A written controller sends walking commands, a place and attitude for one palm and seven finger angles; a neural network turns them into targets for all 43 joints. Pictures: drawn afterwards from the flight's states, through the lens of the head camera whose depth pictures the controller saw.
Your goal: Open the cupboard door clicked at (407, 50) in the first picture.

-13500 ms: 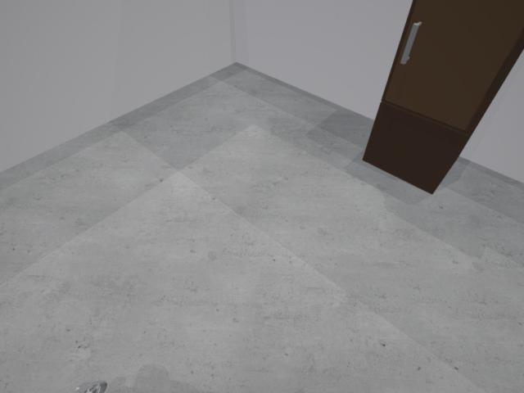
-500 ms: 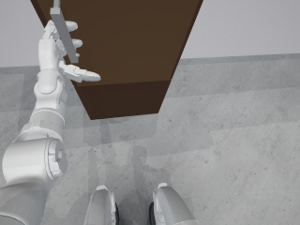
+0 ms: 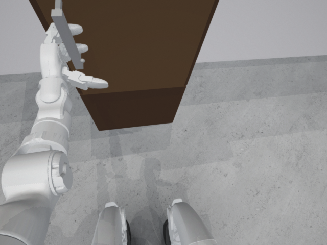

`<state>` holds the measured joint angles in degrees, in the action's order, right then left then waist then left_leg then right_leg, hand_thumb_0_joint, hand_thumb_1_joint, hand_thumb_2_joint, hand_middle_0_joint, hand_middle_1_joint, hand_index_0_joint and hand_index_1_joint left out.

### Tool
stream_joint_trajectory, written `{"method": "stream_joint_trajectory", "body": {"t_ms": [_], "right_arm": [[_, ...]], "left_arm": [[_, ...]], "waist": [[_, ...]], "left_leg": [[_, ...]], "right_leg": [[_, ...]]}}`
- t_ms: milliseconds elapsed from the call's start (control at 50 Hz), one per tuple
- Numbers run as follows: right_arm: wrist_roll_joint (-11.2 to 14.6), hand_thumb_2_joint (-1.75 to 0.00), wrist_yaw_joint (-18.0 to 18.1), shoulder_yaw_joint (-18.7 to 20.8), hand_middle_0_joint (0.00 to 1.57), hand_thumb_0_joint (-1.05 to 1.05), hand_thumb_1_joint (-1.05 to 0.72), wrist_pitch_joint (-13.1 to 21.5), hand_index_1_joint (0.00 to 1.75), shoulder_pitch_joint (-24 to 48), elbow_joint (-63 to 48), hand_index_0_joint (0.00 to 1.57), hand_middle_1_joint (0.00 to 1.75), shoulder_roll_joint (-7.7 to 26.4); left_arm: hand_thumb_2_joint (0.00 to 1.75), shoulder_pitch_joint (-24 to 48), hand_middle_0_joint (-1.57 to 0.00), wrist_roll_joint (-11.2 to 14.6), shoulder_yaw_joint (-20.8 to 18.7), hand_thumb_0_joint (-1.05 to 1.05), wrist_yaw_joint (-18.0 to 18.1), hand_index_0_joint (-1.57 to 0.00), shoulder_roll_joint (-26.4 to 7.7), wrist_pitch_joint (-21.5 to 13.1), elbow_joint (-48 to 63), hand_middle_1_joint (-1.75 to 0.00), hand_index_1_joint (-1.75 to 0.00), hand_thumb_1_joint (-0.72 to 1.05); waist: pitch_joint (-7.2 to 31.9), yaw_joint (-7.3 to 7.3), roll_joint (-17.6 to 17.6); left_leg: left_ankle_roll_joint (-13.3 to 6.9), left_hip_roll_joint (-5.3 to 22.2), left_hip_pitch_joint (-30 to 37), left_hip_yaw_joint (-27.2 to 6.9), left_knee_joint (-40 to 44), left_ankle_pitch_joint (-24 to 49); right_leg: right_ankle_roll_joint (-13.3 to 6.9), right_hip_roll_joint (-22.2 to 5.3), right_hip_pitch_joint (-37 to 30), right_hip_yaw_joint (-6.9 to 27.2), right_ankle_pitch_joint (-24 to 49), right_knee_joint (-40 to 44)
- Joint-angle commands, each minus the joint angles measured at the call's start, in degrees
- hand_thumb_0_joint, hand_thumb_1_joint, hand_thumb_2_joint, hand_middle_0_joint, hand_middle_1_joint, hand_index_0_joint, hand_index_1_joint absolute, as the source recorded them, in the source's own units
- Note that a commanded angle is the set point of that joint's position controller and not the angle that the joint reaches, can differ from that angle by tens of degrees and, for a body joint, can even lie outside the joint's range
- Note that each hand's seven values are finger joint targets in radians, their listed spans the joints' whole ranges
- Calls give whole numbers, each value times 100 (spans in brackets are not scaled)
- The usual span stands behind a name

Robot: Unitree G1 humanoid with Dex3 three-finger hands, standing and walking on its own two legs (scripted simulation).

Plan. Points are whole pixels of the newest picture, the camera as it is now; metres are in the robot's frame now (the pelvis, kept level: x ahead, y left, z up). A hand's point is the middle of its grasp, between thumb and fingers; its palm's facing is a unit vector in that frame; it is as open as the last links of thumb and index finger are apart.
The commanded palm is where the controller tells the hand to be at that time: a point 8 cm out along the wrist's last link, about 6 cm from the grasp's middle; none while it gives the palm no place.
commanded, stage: close the thumb around the handle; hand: left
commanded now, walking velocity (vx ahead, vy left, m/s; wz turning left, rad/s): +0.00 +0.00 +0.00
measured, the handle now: (70, 37) +0.60 +0.16 +0.07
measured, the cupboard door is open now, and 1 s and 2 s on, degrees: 0 4 45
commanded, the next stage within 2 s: pull the door open along its arc in 0.64 s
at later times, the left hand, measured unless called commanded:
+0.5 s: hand (83, 59) +0.55 +0.13 +0.05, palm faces +0.04 -1.00 -0.01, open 6.4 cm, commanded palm +0.52 +0.17 +0.05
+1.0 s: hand (84, 67) +0.52 +0.13 +0.05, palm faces +0.04 -1.00 -0.01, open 5.5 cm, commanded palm +0.47 +0.17 +0.05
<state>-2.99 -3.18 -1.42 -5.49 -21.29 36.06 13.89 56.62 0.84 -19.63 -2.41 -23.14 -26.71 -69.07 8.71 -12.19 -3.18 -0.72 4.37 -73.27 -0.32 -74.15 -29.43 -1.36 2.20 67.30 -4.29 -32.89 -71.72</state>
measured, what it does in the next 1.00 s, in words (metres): stands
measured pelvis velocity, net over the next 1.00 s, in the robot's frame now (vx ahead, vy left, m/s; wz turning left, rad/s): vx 0.01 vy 0.00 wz -0.01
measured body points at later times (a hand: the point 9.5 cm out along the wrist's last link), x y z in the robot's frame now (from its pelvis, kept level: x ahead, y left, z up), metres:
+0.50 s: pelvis +0.00 +0.00 +0.00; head +0.17 +0.02 +0.41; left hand +0.54 +0.19 +0.05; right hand -0.01 -0.26 -0.11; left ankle +0.04 +0.11 -0.61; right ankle +0.00 -0.11 -0.61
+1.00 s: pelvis +0.01 +0.00 +0.01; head +0.16 +0.02 +0.43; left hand +0.52 +0.18 +0.05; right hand +0.00 -0.25 -0.11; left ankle +0.04 +0.11 -0.61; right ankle +0.00 -0.11 -0.61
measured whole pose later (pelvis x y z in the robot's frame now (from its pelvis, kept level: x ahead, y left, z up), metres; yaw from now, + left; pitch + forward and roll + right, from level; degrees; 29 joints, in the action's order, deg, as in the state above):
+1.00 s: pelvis +0.01 +0.00 +0.01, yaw +0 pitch +28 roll -3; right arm -2.5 -3.8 -0.5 -6.3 -21.8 35.6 13.4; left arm 48.8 2.9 -18.6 -1.9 -19.4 -26.7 -61.1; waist 9.1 -10.9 -3.1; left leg -0.8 4.4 -70.2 0.8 -72.0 -29.7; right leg -1.1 2.4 64.9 -3.0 -32.8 -69.8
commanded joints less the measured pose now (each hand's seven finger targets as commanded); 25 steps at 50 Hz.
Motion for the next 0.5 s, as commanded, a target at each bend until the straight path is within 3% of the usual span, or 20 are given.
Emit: {"method": "stream_joint_trajectory", "body": {"t_ms": [0, 120, 160, 240, 340, 380, 420, 480], "right_arm": [[-15, -90, 96, 349, 20, 0, -90, 32, 30, -1093, -130, 20, 30, 1067], [-24, -90, 104, 354, 20, 0, -90, 38, 30, -1109, -150, 20, 30, 1069], [-21, -90, 91, 355, 20, 0, -90, 29, 30, -1107, -133, 20, 30, 1057], [-14, -90, 113, 361, 20, 0, -90, 21, 30, -1118, -127, 20, 30, 1089], [-20, -90, 112, 333, 20, 0, -90, 27, 30, -1114, -126, 20, 30, 1074], [-37, -90, 109, 342, 20, 0, -90, 53, 30, -1141, -110, 20, 30, 1066], [-33, -90, 120, 359, 20, 0, -90, 53, 30, -1136, -97, 20, 30, 1087], [-40, -90, 113, 344, 20, 0, -90, 51, 30, -1174, -118, 20, 30, 1079]], "left_arm": [[40, 2677, -32, 14, 20, 0, 29, -32, -1063, -422, 1054, -122, -122, -28], [54, 2698, -34, 9, -97, 0, 2, -34, -1224, -465, 1258, -126, -126, 6], [59, 2698, -35, 9, 70, 0, -10, -35, -1023, -415, 1170, -127, -127, 17], [68, 2711, -36, 27, -84, 0, 12, -36, -1210, -357, 1178, -130, -130, 40], [80, 2763, -38, -1, -22, 0, 20, -38, -1178, -348, 1112, -133, -133, 68], [85, 2965, -39, 5, 65, 0, 16, -39, -1076, -390, 1191, -134, -134, 79], [90, 2914, -40, 19, -32, 0, 14, -40, -1187, -402, 1235, -135, -135, 90], [90, 2768, -40, 15, -105, 0, 10, -40, -1256, -390, 1219, -135, -135, 90]], "waist": [[2900, -196, -532], [3271, -98, -725], [3089, -169, -677], [3173, -144, -633], [3004, -193, -604], [3047, -233, -749], [3231, -209, -732], [3230, -140, -721]], "left_leg": [[-137, -257, 2750, -332, 546, 2041], [-117, -256, 2953, -349, 511, 2328], [-119, -251, 2927, -360, 524, 2265], [-128, -252, 2856, -337, 508, 2201], [-133, -250, 2787, -356, 514, 2178], [-132, -242, 2902, -392, 517, 2170], [-123, -235, 2975, -389, 494, 2240], [-128, -252, 2909, -366, 513, 2374]], "right_leg": [[36, 154, -757, 227, 2028, 964], [10, 148, -866, 226, 2239, 880], [23, 150, -771, 202, 2180, 912], [29, 148, -842, 231, 2157, 931], [28, 157, -782, 217, 2124, 933], [16, 155, -656, 207, 2053, 905], [20, 153, -699, 206, 2106, 900], [16, 156, -871, 218, 2290, 866]]}}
